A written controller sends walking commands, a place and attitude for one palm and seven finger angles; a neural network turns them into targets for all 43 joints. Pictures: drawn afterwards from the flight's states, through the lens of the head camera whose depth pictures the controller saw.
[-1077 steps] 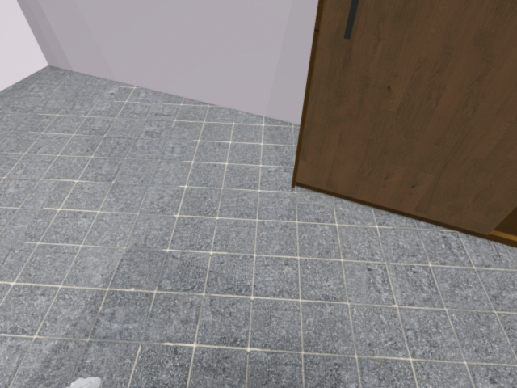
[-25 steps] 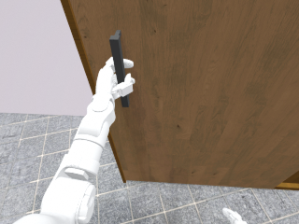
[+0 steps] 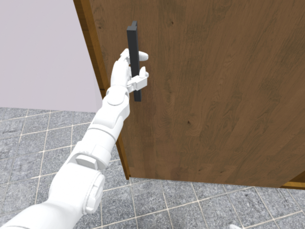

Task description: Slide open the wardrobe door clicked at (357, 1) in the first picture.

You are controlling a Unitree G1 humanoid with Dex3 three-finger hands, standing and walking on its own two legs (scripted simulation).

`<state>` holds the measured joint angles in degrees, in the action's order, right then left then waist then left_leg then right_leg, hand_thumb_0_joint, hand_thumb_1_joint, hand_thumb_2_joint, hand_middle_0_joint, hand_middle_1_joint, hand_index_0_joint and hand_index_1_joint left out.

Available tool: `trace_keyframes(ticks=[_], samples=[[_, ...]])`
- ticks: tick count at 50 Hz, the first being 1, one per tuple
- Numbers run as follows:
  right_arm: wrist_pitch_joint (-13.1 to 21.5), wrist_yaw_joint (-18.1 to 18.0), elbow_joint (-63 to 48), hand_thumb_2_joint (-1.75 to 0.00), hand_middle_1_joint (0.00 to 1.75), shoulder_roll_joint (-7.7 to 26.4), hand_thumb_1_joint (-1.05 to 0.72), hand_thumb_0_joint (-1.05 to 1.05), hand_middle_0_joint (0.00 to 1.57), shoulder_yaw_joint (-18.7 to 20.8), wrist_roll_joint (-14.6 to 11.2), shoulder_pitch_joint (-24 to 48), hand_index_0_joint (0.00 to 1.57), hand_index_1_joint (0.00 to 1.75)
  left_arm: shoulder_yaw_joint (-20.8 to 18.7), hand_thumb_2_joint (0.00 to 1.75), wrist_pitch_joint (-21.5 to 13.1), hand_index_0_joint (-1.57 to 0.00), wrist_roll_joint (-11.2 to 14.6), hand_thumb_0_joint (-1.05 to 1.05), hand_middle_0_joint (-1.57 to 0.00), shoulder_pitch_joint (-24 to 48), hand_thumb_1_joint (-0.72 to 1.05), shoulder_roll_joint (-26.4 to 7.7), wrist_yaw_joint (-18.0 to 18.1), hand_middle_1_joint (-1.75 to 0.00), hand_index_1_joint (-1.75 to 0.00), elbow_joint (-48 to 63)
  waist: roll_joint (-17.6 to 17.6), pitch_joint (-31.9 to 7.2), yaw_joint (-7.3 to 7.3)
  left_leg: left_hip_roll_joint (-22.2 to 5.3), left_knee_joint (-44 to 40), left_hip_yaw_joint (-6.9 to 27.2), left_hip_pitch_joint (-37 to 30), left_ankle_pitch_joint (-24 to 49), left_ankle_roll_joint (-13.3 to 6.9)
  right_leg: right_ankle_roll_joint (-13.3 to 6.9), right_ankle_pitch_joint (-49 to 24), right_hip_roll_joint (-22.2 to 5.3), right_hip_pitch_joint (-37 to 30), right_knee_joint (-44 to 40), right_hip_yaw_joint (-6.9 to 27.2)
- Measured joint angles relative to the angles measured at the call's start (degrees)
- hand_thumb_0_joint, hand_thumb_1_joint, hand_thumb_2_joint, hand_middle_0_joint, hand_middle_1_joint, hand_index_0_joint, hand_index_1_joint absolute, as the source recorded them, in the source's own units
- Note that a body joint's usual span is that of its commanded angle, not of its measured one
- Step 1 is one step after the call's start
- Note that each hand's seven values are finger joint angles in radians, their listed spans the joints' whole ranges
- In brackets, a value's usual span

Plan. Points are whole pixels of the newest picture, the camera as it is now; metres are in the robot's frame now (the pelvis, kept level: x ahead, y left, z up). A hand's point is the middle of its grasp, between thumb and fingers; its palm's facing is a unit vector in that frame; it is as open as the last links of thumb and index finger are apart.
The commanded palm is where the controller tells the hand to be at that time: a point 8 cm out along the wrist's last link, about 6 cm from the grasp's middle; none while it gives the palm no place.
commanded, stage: step sideways, sliding the door along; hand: left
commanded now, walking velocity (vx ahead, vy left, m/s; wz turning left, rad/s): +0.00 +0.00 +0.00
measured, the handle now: (136, 65) +0.50 +0.08 +0.17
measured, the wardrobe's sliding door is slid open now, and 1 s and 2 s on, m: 0.02 0.05 0.37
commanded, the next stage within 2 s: none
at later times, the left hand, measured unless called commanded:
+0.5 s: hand (146, 79) +0.45 +0.05 +0.16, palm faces +0.03 -1.00 -0.05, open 5.8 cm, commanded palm +0.43 +0.05 +0.17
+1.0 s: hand (160, 78) +0.46 +0.01 +0.16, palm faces +0.36 -0.93 -0.09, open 6.2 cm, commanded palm +0.43 -0.03 +0.16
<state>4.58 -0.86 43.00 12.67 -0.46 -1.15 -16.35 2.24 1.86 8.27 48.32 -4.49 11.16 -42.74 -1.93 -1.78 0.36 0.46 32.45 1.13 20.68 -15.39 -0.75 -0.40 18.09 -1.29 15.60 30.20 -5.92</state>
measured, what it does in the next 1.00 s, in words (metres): steps to the right: right foot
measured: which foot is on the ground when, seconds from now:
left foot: down 0.00-0.88, up 0.90-1.00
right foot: down 0.00-0.52, up 0.54-0.86, down 0.88-1.00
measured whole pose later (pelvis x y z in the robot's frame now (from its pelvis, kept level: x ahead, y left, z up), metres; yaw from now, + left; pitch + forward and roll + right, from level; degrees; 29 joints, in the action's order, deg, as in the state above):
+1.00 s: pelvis +0.08 -0.20 -0.02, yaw +9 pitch +0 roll -1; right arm 6.7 -4.3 36.6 14.5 2.0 -2.6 -0.3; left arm -5.4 -2.8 5.2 29.5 -9.5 9.5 -2.5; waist -6.0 15.1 4.5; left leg -4.8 51.1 0.6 21.3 -31.3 1.5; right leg 3.2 16.6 -7.2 21.2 40.0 -6.5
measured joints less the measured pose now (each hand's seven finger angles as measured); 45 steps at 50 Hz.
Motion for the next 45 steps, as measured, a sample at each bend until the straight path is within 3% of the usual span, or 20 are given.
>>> trace_keyframes(ticks=[4, 9, 13, 16, 19, 21, 23, 24, 26, 29, 31, 37, 41, 43, 44, 45], samples=[[0.14, -0.21, -0.08, -0.89, 0.3, -0.1, -0.91, 0.01, 0.2, -0.54, -0.01, 0.64, 0.2, 0.3, -0.53, 0.82, -1.13, -0.31, -0.69, 0.01, -0.38, 0.46, 0.76, 0.07, -0.68, -1.4, -1.4, -0.88, 0.07, 0.18, -0.15, 0.02, 0.25, -0.32, 0.28, -0.03, -0.14, 0.13, 0.05, -0.07, 0.53, 0.48, 0.33], [-1.41, -3.38, -2.12, -0.89, 0.3, -0.71, -0.9, 0.01, 0.2, -1.03, -0.06, 2.94, 0.2, 0.3, -2.19, 0.82, -6.18, -0.33, -1.19, -0.01, -0.41, -2.48, 0.72, -4.93, -4.98, -1.4, -1.4, 0.99, 0.42, 2.58, -1.49, -0.54, 0.93, -2.83, -1.23, -0.9, -0.31, 0.28, 1.14, 0.22, 1.27, 3.95, 2.95], [-2.21, -4.66, -2.85, -0.89, 0.3, -1.32, -0.9, 0.01, 0.2, -0.69, 0.22, 3.54, 0.2, 0.3, -3.07, 0.83, -6.78, -0.32, -0.44, -0.03, -0.43, -3.78, 0.71, -7.19, -6.03, -1.4, -1.4, 4.22, -0.24, 5.3, -1.65, -1.73, 3.27, -2.53, -1.72, -2.42, 0.27, -0.32, 7.61, 2.33, 2.59, 11.26, 4.81], [-3.2, -4.69, -2.8, -0.89, 0.3, -1.41, -0.9, 0.01, 0.2, -0.98, -0.14, 3.28, 0.2, 0.3, -3.59, 0.85, -6.13, -0.32, -0.6, -0.03, -0.44, -3.76, 0.71, -7.79, -6.25, -1.4, -1.4, 6.39, -0.49, 7.02, -1.01, -2.81, 6.32, -1.12, -1.43, -4.07, 1.66, -1.07, 1.67, 3.04, 0.04, 6.1, 4.43], [-4.06, -4.91, -1.48, -0.89, 0.3, -0.87, -0.9, 0.01, 0.2, -0.57, -0.66, 3.3, 0.2, 0.3, -3.91, 0.86, -5.81, -0.3, -1.36, -0.03, -0.44, -3.86, 0.72, -6.6, -5.75, -1.4, -1.4, 7.85, -1.76, 8.24, -1.62, -3.98, 12.9, 0.15, 0.44, -6.75, 0.7, -2.8, 3.1, 4.25, -1.76, 6.15, 1.23], [-4.23, -5.21, -0.47, -0.89, 0.3, -0.54, -0.9, 0.01, 0.2, -0.07, -0.68, 3.53, 0.2, 0.3, -3.4, 0.86, -5.72, -0.29, -1.58, -0.02, -0.45, -3.61, 0.73, -5.23, -5.83, -1.4, -1.4, 9.13, -0.79, 9.26, -0.77, -3.03, 19.86, -0.73, 2.16, -10.68, 0.39, -3.53, 4.19, 3.72, -2.95, 5.44, 0.24], [-3.92, -5.47, -0.25, -0.89, 0.3, -0.15, -0.91, 0.01, 0.2, 0.33, -0.15, 3.98, 0.2, 0.3, -2.48, 0.86, -6.04, -0.29, -1.98, -0.02, -0.45, -3.69, 0.74, -4.04, -5.6, -1.4, -1.4, 11.26, 0.59, 10.59, 0.33, -2.34, 19.21, -3.0, 1.97, -10.97, 0.36, -3.7, 4.08, 2.81, -3.82, 4.45, -0.14], [-3.66, -5.6, -0.42, -0.89, 0.3, 0.03, -0.91, 0.01, 0.2, 0.43, 0.15, 4.28, 0.2, 0.3, -1.98, 0.86, -6.33, -0.28, -2.15, -0.01, -0.45, -3.89, 0.75, -3.65, -5.47, -1.4, -1.4, 12.54, 1.34, 11.07, 0.72, -2.27, 14.92, -4.58, 0.88, -8.04, 0.39, -3.67, 4.13, 2.3, -3.76, 4.58, -0.31], [-2.92, -5.43, -1.62, -0.89, 0.3, 0.91, -0.91, 0.01, 0.2, 0.89, 0.6, 5.16, 0.2, 0.3, -1.36, 0.86, -7.12, -0.28, -1.82, -0.01, -0.45, -4.67, 0.75, -3.56, -5.21, -1.4, -1.4, 15.48, 1.24, 11.33, 1.64, -3.76, 4.33, -6.42, -2.59, 2.94, -0.67, -2.28, 3.79, 2.61, 0.49, 11.97, 0.03], [-2.69, -3.34, -2.33, -0.89, 0.3, 0.26, -0.91, 0.01, 0.2, 2.47, 0.28, 8.93, 0.2, 0.3, -1.2, 0.86, -7.78, -0.26, -0.95, -0.01, -0.45, -5.19, 0.76, -4.65, -5.03, -1.4, -1.4, 19.07, 2.02, 14.47, 2.72, -4.81, 5.74, -6.77, -3.77, -3.44, 0.88, -1.02, 8.58, 3.03, 9.07, 32.39, 5.05], [-2.72, -2.31, -2.73, -0.89, 0.3, -0.33, -0.91, 0.01, 0.2, 2.64, 0.12, 10.82, 0.2, 0.3, -1.2, 0.86, -7.67, -0.25, -1.24, -0.02, -0.45, -5.83, 0.77, -4.96, -5.24, -1.4, -1.4, 21.03, 1.27, 15.77, 3.12, -6.49, 5.4, -5.49, -4.46, -4.42, 2.1, -0.46, 9.65, 1.96, 12.7, 36.87, 6.03], [-1.79, -1.3, -5.82, -0.89, 0.3, -2.68, -0.91, 0.01, 0.2, 1.82, -0.75, 11.61, 0.2, 0.3, 0.18, 0.86, -6.94, -0.24, -2.69, -0.02, -0.46, -7.15, 0.77, -5.69, -6.15, -1.41, -1.4, 25.34, -0.47, 17.47, 7.2, -12.48, 1.6, -1.65, -7.19, -3.12, 6.18, 1.62, 2.97, -3.71, 14.99, 26.21, 5.82], [-0.58, -1.15, -8.0, -0.89, 0.3, -3.54, -0.9, 0.01, 0.2, 0.83, -1.19, 11.42, 0.2, 0.3, -0.83, 0.86, -6.92, -0.23, -2.43, -0.03, -0.46, -9.77, 0.76, -7.41, -6.12, -1.41, -1.4, 28.42, -2.03, 17.44, 8.77, -15.91, 1.08, 0.91, -8.73, -3.81, 8.8, 2.37, -0.46, -3.76, 9.78, 15.83, 3.68], [0.14, -1.04, -8.83, -0.89, 0.3, -3.8, -0.9, 0.01, 0.2, 0.41, -1.52, 11.26, 0.2, 0.3, -2.01, 0.86, -6.51, -0.21, -2.39, -0.03, -0.46, -11.01, 0.75, -8.45, -5.52, -1.41, -1.4, 29.8, -2.02, 17.03, 9.06, -16.59, 4.09, 1.9, -8.12, -5.4, 8.6, 2.41, -6.64, -3.25, 4.9, 7.98, 2.56], [0.54, -1.03, -8.84, -0.89, 0.3, -3.67, -0.9, 0.01, 0.2, 0.11, -1.73, 11.48, 0.2, 0.3, -3.0, 0.86, -6.34, -0.21, -2.47, -0.03, -0.46, -11.61, 0.74, -8.78, -5.04, -1.41, -1.4, 30.42, -1.75, 16.65, 8.77, -16.55, 7.01, 2.21, -6.88, -6.39, 7.46, 3.2, -8.47, -3.59, 2.98, 5.67, 1.88], [0.79, -1.17, -8.35, -0.89, 0.3, -2.64, -0.9, 0.01, 0.2, 0.08, -1.67, 12.64, 0.2, 0.3, -4.62, 0.86, -6.49, -0.21, -2.56, -0.03, -0.47, -12.64, 0.74, -8.37, -4.38, -1.41, -1.4, 31.33, -3.21, 16.83, 7.74, -16.62, 10.6, 3.32, -5.15, -7.8, 6.13, 3.79, -5.58, -3.38, 3.02, 7.17, 0.64]])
